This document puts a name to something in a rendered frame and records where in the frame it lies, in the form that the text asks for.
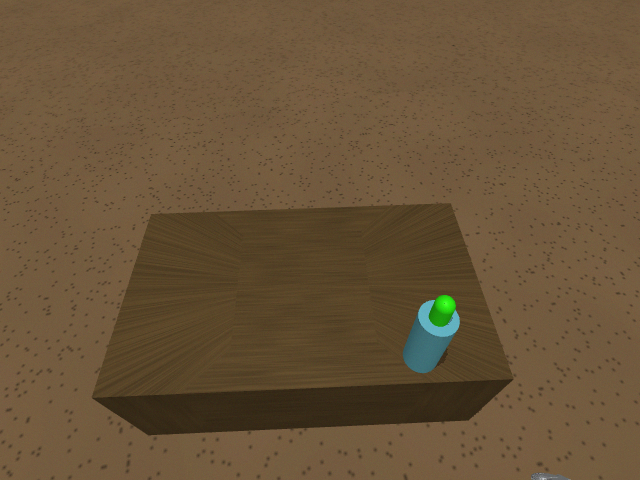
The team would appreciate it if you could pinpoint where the bottle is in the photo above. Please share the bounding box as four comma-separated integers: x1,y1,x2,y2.
403,295,460,373

